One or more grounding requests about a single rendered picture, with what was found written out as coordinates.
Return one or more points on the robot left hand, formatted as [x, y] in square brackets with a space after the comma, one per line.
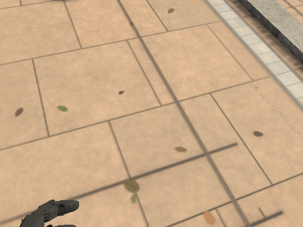
[49, 211]

